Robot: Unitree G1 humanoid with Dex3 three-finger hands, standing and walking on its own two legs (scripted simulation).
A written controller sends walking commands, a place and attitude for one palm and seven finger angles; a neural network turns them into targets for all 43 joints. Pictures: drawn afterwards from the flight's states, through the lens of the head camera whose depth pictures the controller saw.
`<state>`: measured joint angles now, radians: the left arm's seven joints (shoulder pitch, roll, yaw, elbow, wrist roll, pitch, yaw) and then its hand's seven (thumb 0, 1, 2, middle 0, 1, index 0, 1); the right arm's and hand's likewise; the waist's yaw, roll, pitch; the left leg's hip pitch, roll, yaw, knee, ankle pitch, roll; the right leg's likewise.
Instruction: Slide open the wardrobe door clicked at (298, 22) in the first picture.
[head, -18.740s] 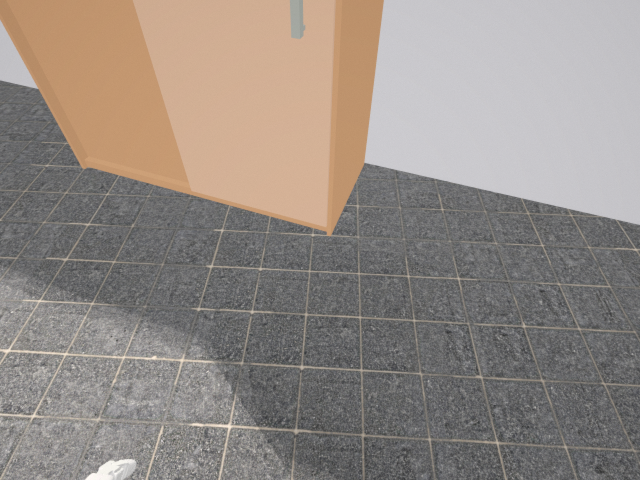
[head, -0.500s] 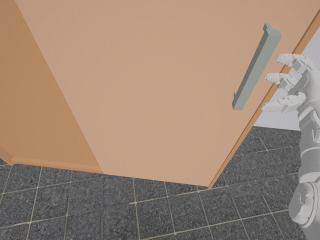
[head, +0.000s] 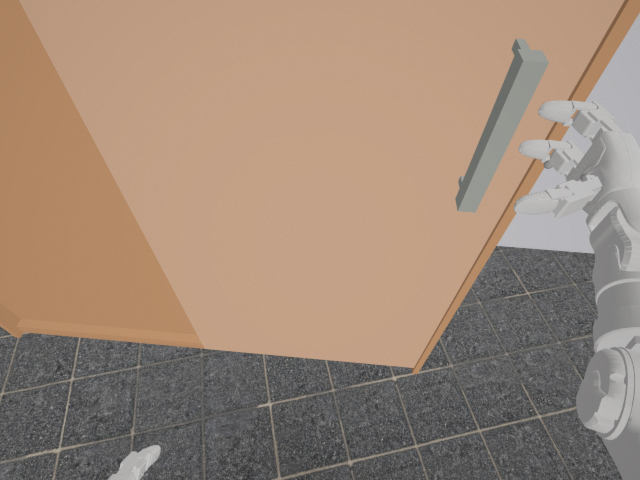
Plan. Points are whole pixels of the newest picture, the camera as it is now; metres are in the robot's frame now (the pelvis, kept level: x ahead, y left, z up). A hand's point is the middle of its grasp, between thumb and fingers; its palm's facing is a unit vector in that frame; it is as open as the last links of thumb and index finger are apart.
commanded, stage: feel for the door with the fingertips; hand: right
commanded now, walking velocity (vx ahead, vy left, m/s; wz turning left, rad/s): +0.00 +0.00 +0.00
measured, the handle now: (489, 134) +0.53 -0.15 +0.17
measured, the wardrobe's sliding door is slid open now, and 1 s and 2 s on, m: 0.00 0.00 0.00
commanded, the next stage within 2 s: slide the fingers in behind the handle in 0.84 s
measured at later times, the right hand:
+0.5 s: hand (513, 159) +0.47 -0.17 +0.18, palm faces -0.01 +1.00 +0.02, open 14.0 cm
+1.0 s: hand (521, 150) +0.48 -0.18 +0.18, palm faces -0.01 +1.00 +0.00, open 13.6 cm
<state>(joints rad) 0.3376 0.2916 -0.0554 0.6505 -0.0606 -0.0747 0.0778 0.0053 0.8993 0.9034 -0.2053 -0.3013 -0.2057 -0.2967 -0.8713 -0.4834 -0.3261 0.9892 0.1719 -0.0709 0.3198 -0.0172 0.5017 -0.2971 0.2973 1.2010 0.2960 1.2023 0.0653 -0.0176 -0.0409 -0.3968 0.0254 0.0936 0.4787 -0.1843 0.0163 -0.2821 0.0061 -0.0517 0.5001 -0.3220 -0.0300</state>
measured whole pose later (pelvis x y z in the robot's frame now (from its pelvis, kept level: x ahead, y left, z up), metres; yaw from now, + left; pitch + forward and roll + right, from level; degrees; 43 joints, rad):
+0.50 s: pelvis +0.00 +0.00 +0.00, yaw +2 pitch +6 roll +0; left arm 0.36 0.28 -0.04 0.66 -0.05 -0.06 0.06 0.01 0.90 0.90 -0.21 -0.30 -0.21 -0.30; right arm -0.83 -0.41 -0.34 0.91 0.15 -0.04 0.23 -0.02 0.50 -0.30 0.30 1.20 0.30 1.20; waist 0.08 -0.02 -0.04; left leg -0.39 0.01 0.07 0.46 -0.18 0.02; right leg -0.26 -0.01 -0.08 0.48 -0.32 -0.03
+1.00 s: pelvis -0.01 +0.00 +0.00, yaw +0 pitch +8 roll +0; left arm 0.40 0.30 -0.05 0.70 -0.05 -0.09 0.07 0.00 0.90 0.90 -0.20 -0.30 -0.21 -0.30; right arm -1.04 -0.50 -0.31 1.17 0.13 -0.13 0.26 -0.02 0.50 -0.30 0.36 1.25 0.36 1.26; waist 0.10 -0.01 -0.03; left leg -0.47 0.03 0.10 0.51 -0.18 0.02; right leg -0.36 0.00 -0.04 0.54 -0.32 -0.03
